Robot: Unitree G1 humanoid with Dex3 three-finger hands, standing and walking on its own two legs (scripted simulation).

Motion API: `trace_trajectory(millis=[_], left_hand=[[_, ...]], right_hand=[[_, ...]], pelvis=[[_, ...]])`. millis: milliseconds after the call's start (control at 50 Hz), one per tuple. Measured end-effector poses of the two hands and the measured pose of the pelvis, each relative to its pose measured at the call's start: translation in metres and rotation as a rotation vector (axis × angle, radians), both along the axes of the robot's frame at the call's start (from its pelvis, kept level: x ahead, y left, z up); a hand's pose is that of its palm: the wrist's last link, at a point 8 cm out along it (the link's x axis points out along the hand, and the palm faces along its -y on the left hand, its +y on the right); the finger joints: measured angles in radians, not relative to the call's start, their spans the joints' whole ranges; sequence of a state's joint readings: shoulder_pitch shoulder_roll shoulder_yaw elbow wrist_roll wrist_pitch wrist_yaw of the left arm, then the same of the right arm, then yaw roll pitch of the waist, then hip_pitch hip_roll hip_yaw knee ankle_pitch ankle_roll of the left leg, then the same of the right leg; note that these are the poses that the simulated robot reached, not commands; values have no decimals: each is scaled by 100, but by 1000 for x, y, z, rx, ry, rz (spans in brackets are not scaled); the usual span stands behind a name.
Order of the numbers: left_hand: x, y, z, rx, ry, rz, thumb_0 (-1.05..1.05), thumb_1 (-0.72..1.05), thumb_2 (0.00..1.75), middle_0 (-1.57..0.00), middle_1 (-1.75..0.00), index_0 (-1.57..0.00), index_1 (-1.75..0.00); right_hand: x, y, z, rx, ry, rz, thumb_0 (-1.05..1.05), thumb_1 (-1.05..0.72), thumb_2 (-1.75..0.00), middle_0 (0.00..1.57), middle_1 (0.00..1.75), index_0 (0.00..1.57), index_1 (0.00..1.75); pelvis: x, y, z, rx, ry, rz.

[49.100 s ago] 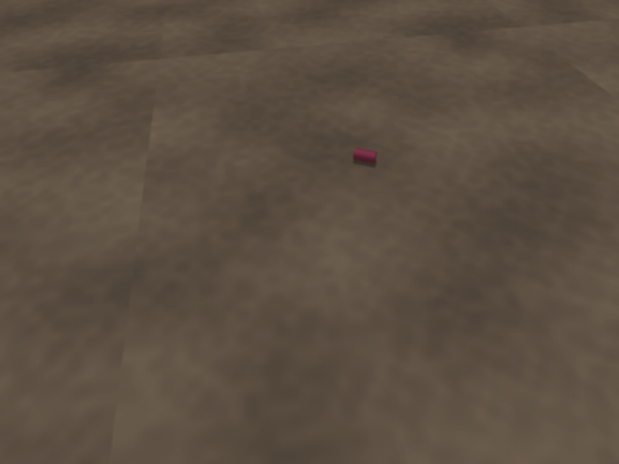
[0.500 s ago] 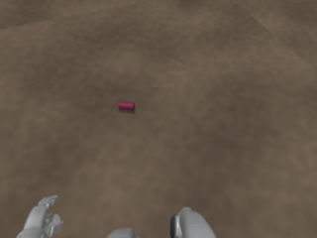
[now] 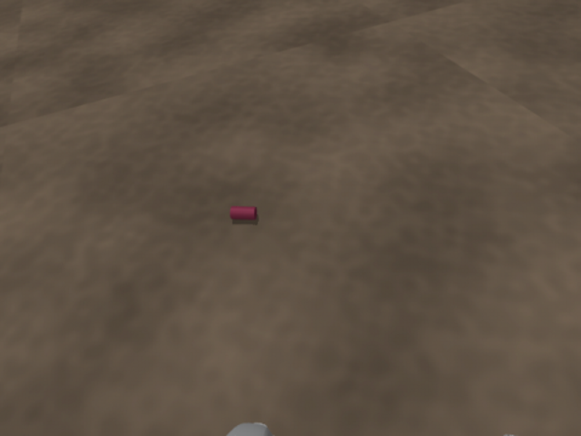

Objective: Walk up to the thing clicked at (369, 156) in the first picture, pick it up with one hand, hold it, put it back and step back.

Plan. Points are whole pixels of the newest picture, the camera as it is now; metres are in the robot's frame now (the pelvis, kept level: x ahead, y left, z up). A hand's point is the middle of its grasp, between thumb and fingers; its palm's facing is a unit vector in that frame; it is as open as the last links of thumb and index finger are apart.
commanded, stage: step back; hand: left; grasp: from above
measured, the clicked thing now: (243, 212) +1.09 +0.30 -0.73
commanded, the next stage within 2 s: stand in 0.94 s
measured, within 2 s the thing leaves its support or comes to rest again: neither
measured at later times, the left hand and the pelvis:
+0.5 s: hand out of the picture +0.09 +0.27 -0.14, palm faces +0.04 -0.92 -0.39, open 7.4 cm; pelvis +0.01 +0.00 +0.00, yaw +2 degrees
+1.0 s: hand out of the picture +0.13 +0.30 -0.15, palm faces +0.05 -0.93 -0.35, open 7.4 cm; pelvis +0.05 +0.03 +0.01, yaw +3 degrees
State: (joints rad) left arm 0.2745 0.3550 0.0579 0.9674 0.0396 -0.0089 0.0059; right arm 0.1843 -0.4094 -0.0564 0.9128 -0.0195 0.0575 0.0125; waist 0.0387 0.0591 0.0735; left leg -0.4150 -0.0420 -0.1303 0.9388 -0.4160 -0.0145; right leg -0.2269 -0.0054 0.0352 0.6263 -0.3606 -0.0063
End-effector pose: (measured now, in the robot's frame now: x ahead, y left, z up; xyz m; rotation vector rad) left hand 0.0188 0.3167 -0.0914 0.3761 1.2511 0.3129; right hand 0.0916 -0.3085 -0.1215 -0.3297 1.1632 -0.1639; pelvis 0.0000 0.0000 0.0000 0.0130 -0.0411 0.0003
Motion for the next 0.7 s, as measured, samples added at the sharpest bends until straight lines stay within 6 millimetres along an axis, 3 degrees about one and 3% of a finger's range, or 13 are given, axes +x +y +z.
trace_trajectory(millis=[80,160,240,320,420,540,700], left_hand=[[-1,16,0,10,-53,8,1,90,89,-21,-30,-21,-30],[0,31,-7,1,-52,7,1,90,89,-21,-30,-21,-30],[9,31,-7,-25,-33,-10,1,90,89,-21,-30,-20,-30],[27,24,-6,-38,-59,-40,1,90,89,-21,-30,-20,-30],[50,4,-9,-31,-108,-48,1,90,89,-21,-30,-20,-30],[59,-13,-4,-56,-129,-28,1,90,89,-21,-30,-21,-30],[77,8,-13,-67,-111,-1,1,90,89,-21,-30,-21,-30]], right_hand=[[-26,7,-6,-10,82,27,0,-91,-90,20,30,20,30],[-38,22,-3,-8,86,23,1,-91,-90,20,30,20,30],[-46,27,9,-1,56,1,1,-90,-90,20,30,21,30],[-48,18,14,-12,51,-16,0,-90,-90,20,30,21,30],[-38,-3,2,-24,62,-33,0,-90,-90,20,30,21,30],[-7,-2,1,-16,54,-6,0,-91,-90,20,30,20,30],[22,19,-1,-30,70,31,0,-91,-90,20,30,20,30]], pelvis=[[-8,8,-4,-11,6,49],[-14,17,-5,35,-9,41],[-11,18,3,6,-1,45],[-5,11,5,2,-1,36],[5,-1,-3,-23,-16,40],[19,-2,2,-4,-13,50],[36,15,-2,-8,-1,72]])
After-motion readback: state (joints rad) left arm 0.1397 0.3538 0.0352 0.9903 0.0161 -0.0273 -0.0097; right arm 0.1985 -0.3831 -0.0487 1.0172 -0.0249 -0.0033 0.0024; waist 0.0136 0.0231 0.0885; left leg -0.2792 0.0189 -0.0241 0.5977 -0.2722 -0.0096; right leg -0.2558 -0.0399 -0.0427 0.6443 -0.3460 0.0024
